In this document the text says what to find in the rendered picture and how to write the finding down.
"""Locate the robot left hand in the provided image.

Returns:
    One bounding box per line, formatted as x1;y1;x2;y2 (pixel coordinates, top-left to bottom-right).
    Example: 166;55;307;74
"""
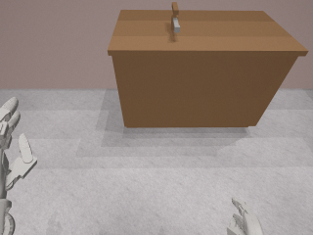
0;97;37;200

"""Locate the tap lever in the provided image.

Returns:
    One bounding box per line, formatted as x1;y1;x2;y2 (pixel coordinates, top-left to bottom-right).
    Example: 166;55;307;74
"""
173;18;180;33

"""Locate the left robot forearm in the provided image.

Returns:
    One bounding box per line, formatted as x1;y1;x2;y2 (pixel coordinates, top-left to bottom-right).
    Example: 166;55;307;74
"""
0;199;16;235

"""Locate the counter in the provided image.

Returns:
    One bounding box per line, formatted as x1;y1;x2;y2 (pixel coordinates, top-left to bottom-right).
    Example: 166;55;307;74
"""
107;2;309;128

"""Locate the robot right hand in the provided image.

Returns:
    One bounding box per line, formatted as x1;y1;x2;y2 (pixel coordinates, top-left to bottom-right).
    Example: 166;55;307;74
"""
227;197;264;235

